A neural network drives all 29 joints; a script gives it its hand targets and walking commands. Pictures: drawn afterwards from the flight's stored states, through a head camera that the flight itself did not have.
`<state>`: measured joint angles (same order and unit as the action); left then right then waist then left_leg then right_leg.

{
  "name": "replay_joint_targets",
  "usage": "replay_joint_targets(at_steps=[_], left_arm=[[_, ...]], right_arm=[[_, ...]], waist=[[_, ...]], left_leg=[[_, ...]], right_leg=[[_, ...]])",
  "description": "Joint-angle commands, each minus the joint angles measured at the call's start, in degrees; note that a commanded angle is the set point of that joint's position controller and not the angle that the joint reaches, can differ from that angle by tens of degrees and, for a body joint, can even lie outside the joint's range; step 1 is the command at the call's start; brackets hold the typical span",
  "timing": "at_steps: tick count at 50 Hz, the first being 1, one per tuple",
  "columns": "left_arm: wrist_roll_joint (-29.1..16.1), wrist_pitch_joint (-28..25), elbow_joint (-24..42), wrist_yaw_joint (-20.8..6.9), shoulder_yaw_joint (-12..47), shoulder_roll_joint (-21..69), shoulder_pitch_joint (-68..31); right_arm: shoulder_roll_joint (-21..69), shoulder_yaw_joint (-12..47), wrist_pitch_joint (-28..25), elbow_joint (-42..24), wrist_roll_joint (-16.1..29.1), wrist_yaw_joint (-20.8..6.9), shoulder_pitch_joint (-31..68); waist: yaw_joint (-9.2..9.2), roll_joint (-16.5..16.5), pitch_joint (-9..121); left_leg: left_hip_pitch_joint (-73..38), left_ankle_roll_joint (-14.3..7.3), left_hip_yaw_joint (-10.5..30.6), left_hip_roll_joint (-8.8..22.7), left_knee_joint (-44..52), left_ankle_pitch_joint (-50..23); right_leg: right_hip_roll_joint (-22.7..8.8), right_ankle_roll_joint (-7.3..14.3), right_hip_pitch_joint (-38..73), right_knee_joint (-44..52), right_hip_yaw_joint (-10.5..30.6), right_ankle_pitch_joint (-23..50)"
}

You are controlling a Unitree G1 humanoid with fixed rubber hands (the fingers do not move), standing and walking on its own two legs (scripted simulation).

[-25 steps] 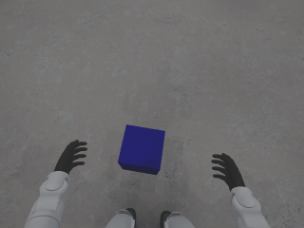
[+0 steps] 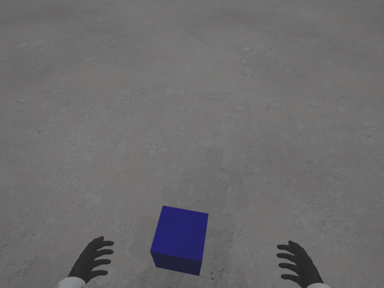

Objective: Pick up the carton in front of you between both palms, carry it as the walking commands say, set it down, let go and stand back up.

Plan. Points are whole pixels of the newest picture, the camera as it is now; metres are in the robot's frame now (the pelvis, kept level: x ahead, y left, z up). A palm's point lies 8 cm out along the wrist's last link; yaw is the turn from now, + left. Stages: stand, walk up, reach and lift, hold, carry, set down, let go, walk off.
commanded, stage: let go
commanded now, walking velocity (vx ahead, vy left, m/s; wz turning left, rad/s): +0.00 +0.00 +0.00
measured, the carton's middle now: (181, 241) +0.42 +0.05 -0.65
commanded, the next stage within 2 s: stand in 0.20 s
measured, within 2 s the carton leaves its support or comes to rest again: neither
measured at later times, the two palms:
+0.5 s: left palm (48, 287) +0.14 +0.30 -0.08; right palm out of the picture +0.14 -0.28 -0.09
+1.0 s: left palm out of the picture +0.13 +0.30 -0.09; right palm out of the picture +0.12 -0.28 -0.10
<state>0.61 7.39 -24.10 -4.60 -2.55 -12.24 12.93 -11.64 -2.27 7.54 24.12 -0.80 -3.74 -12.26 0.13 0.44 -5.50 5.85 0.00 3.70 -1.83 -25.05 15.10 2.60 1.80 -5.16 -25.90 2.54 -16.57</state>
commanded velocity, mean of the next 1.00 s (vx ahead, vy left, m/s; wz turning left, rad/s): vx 0.00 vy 0.00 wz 0.00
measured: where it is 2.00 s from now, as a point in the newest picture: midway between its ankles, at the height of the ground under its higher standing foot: outside the picture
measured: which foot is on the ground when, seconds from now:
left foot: down 0.00-1.00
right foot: down 0.00-1.00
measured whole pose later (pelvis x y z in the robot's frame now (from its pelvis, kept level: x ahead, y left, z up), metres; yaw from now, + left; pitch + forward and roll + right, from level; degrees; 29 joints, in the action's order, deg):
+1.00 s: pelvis +0.01 +0.01 +0.00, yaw -1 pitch -1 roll +0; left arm 1.4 0.0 -46.9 1.4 -1.0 -20.2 10.7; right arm -20.0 -0.9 -0.3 51.2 -1.6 1.5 -8.1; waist -0.1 0.2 -0.7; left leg 7.6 -1.0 1.8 -2.0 -24.7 15.7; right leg 1.8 0.7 -7.1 -25.1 3.3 -16.6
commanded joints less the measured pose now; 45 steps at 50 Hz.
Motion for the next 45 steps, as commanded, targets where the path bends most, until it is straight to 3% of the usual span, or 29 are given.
replay_joint_targets(at_steps=[1, 5, 6, 10, 11, 13, 15, 20, 25, 35, 45], left_arm=[[0.3, 0.2, 5.9, 0.1, -1.8, -5.6, -2.8], [0.6, 0.5, 6.1, 0.2, -1.9, -5.3, -2.7], [-0.6, -1.4, 2.6, 1.3, -2.2, -5.8, 0.1], [-0.7, -2.0, 4.1, 2.2, -1.2, -5.8, -2.3], [1.4, -3.6, -3.3, 4.3, -3.2, -13.4, -2.4], [2.1, -5.3, -4.0, 5.1, -2.9, -13.5, -2.5], [2.1, -6.2, -5.1, 5.2, -2.5, -12.1, -3.0], [1.7, -7.3, -8.3, 5.1, -2.0, -12.9, -2.5], [1.4, -7.5, -11.1, 5.8, -1.7, -14.4, -1.9], [1.1, -7.8, -15.1, 6.2, -1.2, -15.8, -2.1], [0.9, -8.0, -18.5, 6.3, -0.7, -16.3, -3.1]], right_arm=[[-5.1, -1.9, 0.2, -5.3, -0.3, 0.2, 1.2], [-5.1, -1.8, 0.5, -6.0, -0.2, 0.0, 1.7], [-6.4, -1.5, 3.6, -9.6, -0.7, 1.7, 4.1], [-5.3, 0.0, 5.3, -8.5, 0.1, 3.2, 2.3], [-11.7, -2.1, 0.4, 1.1, -0.9, 5.3, 4.3], [-11.5, -2.0, -3.3, 3.8, -1.8, 5.9, 2.3], [-11.5, -2.1, -5.2, 6.3, -1.9, 5.7, 3.2], [-12.7, -1.9, -7.1, 10.8, -1.5, 5.1, 4.8], [-14.5, -1.8, -7.8, 14.8, -1.5, 5.4, 4.5], [-16.1, -1.3, -8.3, 19.6, -1.2, 5.6, 4.9], [-16.8, -0.7, -8.5, 23.0, -0.9, 5.5, 5.8]], waist=[[-0.58, 1.0, 1.4], [-0.22, 0.3, 1.9], [0.11, 2.5, 5.3], [-0.12, 0.0, 3.9], [0.61, -1.8, 2.1], [-0.44, -0.7, 2.9], [-0.26, -2.0, 3.3], [0.23, -0.8, 8.2], [-0.02, -0.6, 9.3], [-0.16, -0.6, 8.8], [-0.18, -0.6, 7.8]], left_leg=[[-2.7, 0.2, -3.2, -0.4, 2.3, -8.6], [-2.3, 0.3, -2.9, -0.3, 2.2, -9.8], [-3.8, -0.2, -2.6, -0.2, 0.7, -12.1], [-2.3, -0.4, -2.3, -0.2, 0.9, -12.0], [6.5, 1.3, -0.8, 2.8, -1.1, -4.7], [5.5, 0.9, 0.7, 3.5, -0.6, 1.2], [6.2, 0.2, 2.1, 4.4, 0.5, 3.2], [4.3, 0.0, 2.3, 5.2, -0.8, -9.7], [2.0, -0.1, 2.7, 5.7, -1.2, -16.7], [0.2, -0.5, 3.2, 6.2, -0.2, -21.1], [-0.2, -0.7, 3.5, 6.5, 1.9, -19.2]], right_leg=[[-2.1, -2.6, -2.8, 5.3, -0.3, 11.3], [-1.7, -2.5, -0.7, 4.7, -0.4, 12.8], [-0.5, -3.3, -0.2, 3.0, -0.5, 13.5], [-0.6, -3.2, -2.4, 2.2, -0.4, 12.6], [-3.9, -3.5, -8.5, 2.8, 2.0, 7.4], [-5.1, -2.3, -10.5, 3.9, 4.2, 0.1], [-4.8, -1.7, -10.8, 3.5, 4.5, -1.9], [-5.3, -1.6, -6.4, 0.8, 4.5, 11.0], [-5.7, -1.4, -5.4, 0.1, 4.5, 16.0], [-6.4, -1.2, -4.2, 0.6, 4.7, 19.2], [-7.0, -1.1, -3.2, 2.7, 5.3, 18.0]])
